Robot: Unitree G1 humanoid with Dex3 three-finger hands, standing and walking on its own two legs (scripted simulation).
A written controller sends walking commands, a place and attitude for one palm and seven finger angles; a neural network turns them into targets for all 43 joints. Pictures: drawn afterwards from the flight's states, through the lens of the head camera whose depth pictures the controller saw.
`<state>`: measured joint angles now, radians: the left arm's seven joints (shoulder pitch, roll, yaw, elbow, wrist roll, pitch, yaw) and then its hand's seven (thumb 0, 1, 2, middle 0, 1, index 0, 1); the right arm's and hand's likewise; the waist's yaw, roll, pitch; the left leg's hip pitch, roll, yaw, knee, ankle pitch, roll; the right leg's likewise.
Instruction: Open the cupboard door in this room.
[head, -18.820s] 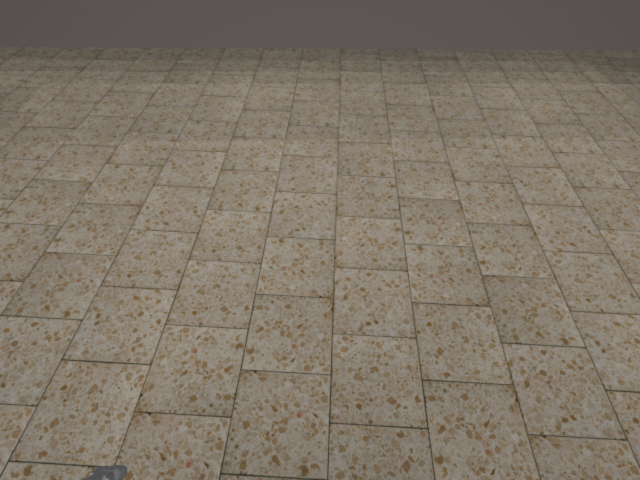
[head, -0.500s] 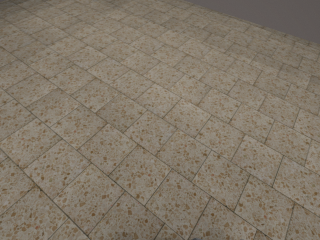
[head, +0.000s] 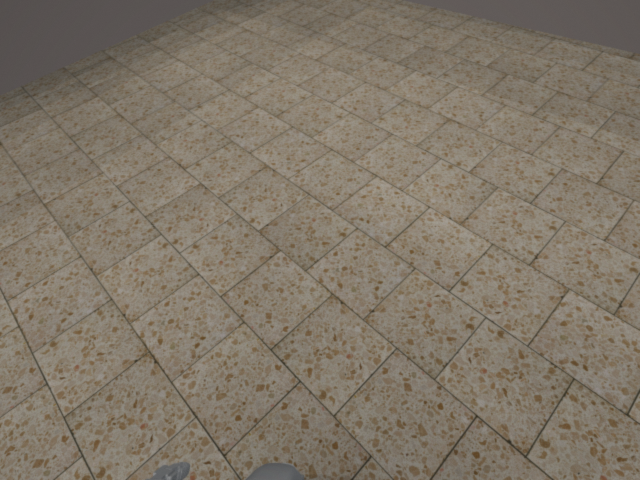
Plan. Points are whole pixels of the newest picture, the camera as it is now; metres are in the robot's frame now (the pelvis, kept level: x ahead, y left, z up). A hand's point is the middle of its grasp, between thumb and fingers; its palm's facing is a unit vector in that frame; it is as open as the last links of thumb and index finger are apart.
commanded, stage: turn or walk to find it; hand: left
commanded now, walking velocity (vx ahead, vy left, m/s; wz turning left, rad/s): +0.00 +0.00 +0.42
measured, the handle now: out of the picture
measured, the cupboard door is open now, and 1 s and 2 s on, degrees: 0 0 0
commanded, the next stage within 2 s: none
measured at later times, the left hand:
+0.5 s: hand out of the picture -0.05 +0.26 -0.18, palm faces +0.27 -0.93 -0.23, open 7.4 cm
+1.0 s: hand out of the picture -0.01 +0.21 -0.14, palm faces +0.40 -0.87 -0.27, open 7.3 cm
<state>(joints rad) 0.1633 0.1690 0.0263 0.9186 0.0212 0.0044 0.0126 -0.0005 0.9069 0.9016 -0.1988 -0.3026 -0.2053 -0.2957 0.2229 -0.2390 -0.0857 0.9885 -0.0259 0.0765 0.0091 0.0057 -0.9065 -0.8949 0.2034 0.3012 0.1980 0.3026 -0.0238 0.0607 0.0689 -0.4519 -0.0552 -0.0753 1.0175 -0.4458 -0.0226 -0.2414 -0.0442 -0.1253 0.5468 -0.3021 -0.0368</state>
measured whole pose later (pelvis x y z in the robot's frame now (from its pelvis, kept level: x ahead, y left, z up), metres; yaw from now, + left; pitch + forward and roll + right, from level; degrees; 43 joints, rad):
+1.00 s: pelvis -0.02 +0.00 +0.00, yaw +25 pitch -1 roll +2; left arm 0.17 0.16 0.03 0.93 0.02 0.00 0.01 0.00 0.91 0.90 -0.20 -0.30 -0.21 -0.30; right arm 0.24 -0.24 -0.09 1.00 -0.03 0.08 0.01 0.01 -0.91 -0.90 0.20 0.30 0.20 0.30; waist -0.03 0.06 0.07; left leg -0.47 -0.04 -0.06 1.11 -0.42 -0.04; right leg -0.22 -0.05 -0.14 0.52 -0.29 -0.04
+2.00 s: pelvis -0.04 -0.03 +0.01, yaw +51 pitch -1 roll +2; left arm 0.19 0.15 0.03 0.93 0.02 0.01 0.01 0.00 0.91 0.90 -0.20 -0.30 -0.21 -0.30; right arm 0.24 -0.25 -0.09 1.00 -0.03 0.08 0.02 0.01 -0.91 -0.90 0.20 0.30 0.20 0.30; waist -0.03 0.05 0.07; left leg -0.49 0.00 -0.05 1.16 -0.38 -0.05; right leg -0.22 -0.07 -0.16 0.51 -0.27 -0.04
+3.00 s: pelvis -0.04 -0.06 +0.01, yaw +79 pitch -1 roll +3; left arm 0.19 0.15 0.03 0.92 0.02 0.01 0.02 0.00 0.90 0.90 -0.20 -0.30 -0.21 -0.30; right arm 0.24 -0.26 -0.10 1.00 -0.03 0.09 0.02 0.01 -0.91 -0.90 0.20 0.30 0.20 0.30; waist -0.03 0.05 0.08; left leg -0.49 0.02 -0.05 1.17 -0.36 -0.07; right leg -0.22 -0.09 -0.19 0.50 -0.26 -0.05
